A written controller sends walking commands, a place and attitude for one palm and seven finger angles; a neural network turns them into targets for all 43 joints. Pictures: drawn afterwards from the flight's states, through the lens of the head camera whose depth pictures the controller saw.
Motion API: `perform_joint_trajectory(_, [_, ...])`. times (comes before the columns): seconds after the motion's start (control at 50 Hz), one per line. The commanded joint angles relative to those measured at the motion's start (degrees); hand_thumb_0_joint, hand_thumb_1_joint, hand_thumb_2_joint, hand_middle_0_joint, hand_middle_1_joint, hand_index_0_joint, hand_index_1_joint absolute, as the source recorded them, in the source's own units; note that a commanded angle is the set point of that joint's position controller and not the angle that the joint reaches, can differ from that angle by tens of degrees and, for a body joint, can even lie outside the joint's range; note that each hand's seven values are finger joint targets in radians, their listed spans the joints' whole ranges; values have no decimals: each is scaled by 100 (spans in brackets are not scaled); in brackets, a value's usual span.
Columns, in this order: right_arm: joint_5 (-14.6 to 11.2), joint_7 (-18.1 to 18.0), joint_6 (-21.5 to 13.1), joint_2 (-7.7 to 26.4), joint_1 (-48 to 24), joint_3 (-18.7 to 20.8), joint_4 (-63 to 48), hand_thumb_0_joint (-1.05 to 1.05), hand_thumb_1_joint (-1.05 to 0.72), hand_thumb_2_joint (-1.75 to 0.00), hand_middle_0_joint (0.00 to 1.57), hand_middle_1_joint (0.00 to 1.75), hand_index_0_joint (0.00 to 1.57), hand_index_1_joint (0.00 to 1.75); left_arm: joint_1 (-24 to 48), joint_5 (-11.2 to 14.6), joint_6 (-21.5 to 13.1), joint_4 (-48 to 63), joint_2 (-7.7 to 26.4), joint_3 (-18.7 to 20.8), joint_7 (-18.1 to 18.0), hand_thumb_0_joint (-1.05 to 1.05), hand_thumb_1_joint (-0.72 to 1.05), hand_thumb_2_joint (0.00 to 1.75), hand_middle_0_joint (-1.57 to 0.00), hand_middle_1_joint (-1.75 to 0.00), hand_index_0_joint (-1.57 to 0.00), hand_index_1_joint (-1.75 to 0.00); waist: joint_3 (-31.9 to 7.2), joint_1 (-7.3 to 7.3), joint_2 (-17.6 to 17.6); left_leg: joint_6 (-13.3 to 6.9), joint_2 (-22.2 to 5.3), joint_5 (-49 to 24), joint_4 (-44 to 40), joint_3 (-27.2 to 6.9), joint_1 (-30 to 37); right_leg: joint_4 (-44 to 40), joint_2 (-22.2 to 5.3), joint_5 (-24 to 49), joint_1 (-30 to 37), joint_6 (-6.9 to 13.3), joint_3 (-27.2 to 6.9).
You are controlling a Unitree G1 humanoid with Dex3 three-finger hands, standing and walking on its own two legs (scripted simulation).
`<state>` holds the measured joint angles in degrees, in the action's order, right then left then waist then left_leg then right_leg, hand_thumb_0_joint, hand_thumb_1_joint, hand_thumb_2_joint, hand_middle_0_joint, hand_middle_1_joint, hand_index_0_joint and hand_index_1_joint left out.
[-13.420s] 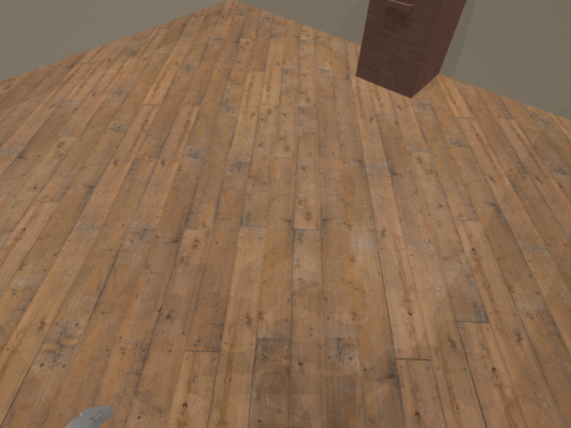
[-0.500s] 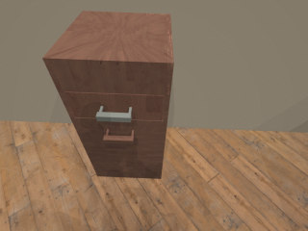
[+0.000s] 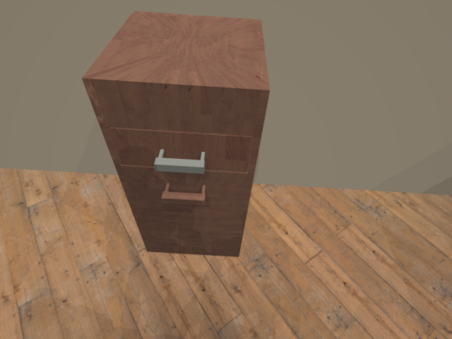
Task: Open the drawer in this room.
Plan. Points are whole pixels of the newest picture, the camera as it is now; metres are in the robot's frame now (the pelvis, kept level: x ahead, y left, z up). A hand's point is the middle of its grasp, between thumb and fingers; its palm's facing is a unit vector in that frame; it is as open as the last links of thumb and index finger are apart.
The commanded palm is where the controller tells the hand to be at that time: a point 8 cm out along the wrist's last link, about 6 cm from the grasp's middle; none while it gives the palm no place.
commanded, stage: come to a stop and stand still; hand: left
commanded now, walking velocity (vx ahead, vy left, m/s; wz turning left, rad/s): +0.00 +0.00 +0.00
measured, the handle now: (181, 159) +0.58 +0.16 -0.09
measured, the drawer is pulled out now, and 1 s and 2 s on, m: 0.00 0.00 0.00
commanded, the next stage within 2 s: look again from close up in 0.22 s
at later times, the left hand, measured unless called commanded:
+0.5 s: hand out of the picture -0.05 +0.15 -0.18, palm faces +0.04 -0.99 -0.15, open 7.4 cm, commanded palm none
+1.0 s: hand out of the picture -0.03 +0.15 -0.18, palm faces +0.02 -0.99 -0.14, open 7.4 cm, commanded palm none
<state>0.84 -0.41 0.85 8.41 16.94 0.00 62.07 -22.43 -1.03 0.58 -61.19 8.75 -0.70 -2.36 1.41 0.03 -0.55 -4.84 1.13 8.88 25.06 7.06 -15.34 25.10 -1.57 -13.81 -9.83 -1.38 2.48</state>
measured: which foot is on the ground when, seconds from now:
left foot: down 0.00-1.00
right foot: down 0.00-1.00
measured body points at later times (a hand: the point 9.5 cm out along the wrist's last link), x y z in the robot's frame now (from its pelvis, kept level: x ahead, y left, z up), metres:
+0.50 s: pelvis +0.00 +0.00 +0.00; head -0.01 +0.01 +0.45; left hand -0.05 +0.20 -0.16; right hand -0.01 -0.21 -0.16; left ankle +0.06 +0.06 -0.74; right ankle +0.00 -0.14 -0.74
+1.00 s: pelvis +0.00 +0.00 +0.00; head +0.00 +0.01 +0.45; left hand -0.03 +0.20 -0.16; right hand -0.02 -0.21 -0.16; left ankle +0.06 +0.06 -0.74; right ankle +0.00 -0.14 -0.74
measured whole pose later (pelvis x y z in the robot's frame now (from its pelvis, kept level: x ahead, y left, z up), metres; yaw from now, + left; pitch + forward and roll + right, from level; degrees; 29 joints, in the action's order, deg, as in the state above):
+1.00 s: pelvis +0.00 +0.00 +0.00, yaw -1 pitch -1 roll -1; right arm 0.8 -0.9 0.3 6.7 17.7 0.4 65.2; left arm -22.0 -1.2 -0.7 -63.3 6.2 -0.3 -2.6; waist 0.3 0.4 -0.4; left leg -4.5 1.2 8.1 22.9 7.7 -14.6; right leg 23.9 -1.5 -13.2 -9.8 -1.2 1.7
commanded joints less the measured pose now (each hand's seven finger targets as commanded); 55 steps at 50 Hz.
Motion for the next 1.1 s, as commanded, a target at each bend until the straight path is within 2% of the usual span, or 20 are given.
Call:
perform_joint_trajectory(0.0, [-25, -60, -85, 715, 170, 176, -162, 0, -90, -90, 20, 30, 20, 30, -456, -29, -102, 69, 333, 56, -40, 0, 90, 90, -20, -30, -20, -30, 328, -9, 135, 180, -893, 1598, -1161, -1241, -14, -395, -310, -207, -415, 200, -314])
perform_joint_trajectory(0.1, [-30, -66, -72, 679, 170, 189, -78, 0, -90, -90, 20, 30, 20, 30, -610, -46, -99, -62, 250, 67, -51, 0, 90, 90, -20, -30, -20, -30, 379, -24, 130, 193, -896, 1752, -1260, -1264, -59, -388, -300, -264, -438, 184, -295])
perform_joint_trajectory(0.14, [-29, -70, -74, 661, 186, 189, -56, 0, -90, -90, 20, 30, 20, 30, -644, -45, -107, -102, 218, 70, -55, 0, 90, 90, -20, -30, -20, -30, 351, -19, 124, 199, -879, 1679, -1248, -1238, -26, -409, -311, -245, -445, 192, -328])
perform_joint_trajectory(0.16, [-38, -66, -74, 660, 199, 185, -34, 0, -90, -90, 20, 30, 20, 30, -645, -51, -109, -104, 249, 73, -60, 0, 90, 90, -20, -30, -20, -30, 340, -20, 12, 196, -884, 1663, -1235, -1255, -21, -424, -324, -243, -422, 188, -315])
perform_joint_trajectory(0.24, [-31, -74, -79, 606, 218, 181, 5, 0, -90, -90, 20, 30, 20, 30, -651, -47, -116, -146, 177, 77, -64, 0, 90, 90, -20, -30, -20, -30, 398, -6, 121, 219, -861, 1599, -1246, -1227, 6, -448, -327, -231, -493, 192, -343])
perform_joint_trajectory(0.4, [-31, -66, -68, 544, 255, 179, 28, 0, -90, -90, 20, 30, 20, 30, -650, -43, -134, -147, 165, 72, -62, 0, 90, 90, -20, -30, -20, -30, 464, -2, 41, 238, -799, 1490, -1145, -1166, -14, -579, -354, -346, -591, 206, -417])
perform_joint_trajectory(0.54, [-29, -70, -93, 482, 315, 166, 79, 0, -90, -90, 20, 30, 20, 30, -593, -28, -159, -131, 158, 77, -63, 0, 90, 90, -20, -30, -20, -30, 324, 7, 15, 246, -793, 1215, -1049, -1102, 102, -598, -376, -195, -525, 228, -463])
perform_joint_trajectory(0.74, [-26, -75, -96, 436, 354, 156, 115, 0, -90, -90, 20, 30, 20, 30, -537, -20, -171, -123, 131, 77, -64, 0, 90, 90, -20, -30, -20, -30, 404, 16, 55, 265, -791, 1144, -1018, -1067, 110, -659, -384, -184, -573, 235, -495])
perform_joint_trajectory(0.84, [-20, -77, -88, 446, 375, 157, 124, 0, -90, -90, 20, 30, 20, 30, -544, -24, -153, -136, 128, 85, -59, 0, 90, 90, -20, -30, -20, -30, 458, 5, 124, 270, -816, 1337, -1113, -1103, 38, -605, -352, -229, -583, 227, -447])
perform_joint_trajectory(0.9, [-26, -83, -105, 431, 386, 159, 118, 0, -90, -90, 20, 30, 20, 30, -538, -21, -168, -128, 119, 83, -63, 0, 90, 90, -20, -30, -20, -30, 355, 6, 25, 261, -815, 1108, -1034, -1070, 134, -626, -374, -70, -508, 230, -471])
perform_joint_trajectory(0.94, [-4, -91, -100, 463, 447, 171, 182, 0, -90, -90, 20, 30, 20, 30, -559, -31, -159, -164, 97, 89, -43, 0, 90, 90, -20, -30, -20, -30, 279, 39, 57, 251, -860, 1653, -1114, -1122, 232, -563, -279, -562, -577, 224, -400])
perform_joint_trajectory(1.0, [20, -102, -54, 615, 402, 257, 166, 0, -90, -90, 20, 30, 20, 30, -668, -82, -84, -170, 55, 132, 14, 0, 90, 90, -20, -30, -20, -30, 489, -16, 321, 127, -1096, 2820, -1438, -1378, -124, -150, -79, -1105, -701, 222, -111])
perform_joint_trajectory(1.06, [30, -122, -64, 734, 348, 323, 109, 0, -90, -90, 20, 30, 20, 30, -803, -111, -45, -161, 3, 169, 83, 0, 90, 90, -20, -30, -20, -30, 550, -68, 329, -9, -1281, 3067, -1528, -1530, -329, 142, 24, -951, -622, 271, 44])
perform_joint_trajectory(1.08, [37, -130, -74, 752, 325, 338, 87, 0, -90, -90, 20, 30, 20, 30, -856, -105, -37, -152, -35, 179, 102, 0, 90, 90, -20, -30, -20, -30, 526, -85, 339, -25, -1307, 3032, -1508, -1484, -323, 167, 27, -906, -611, 287, 64])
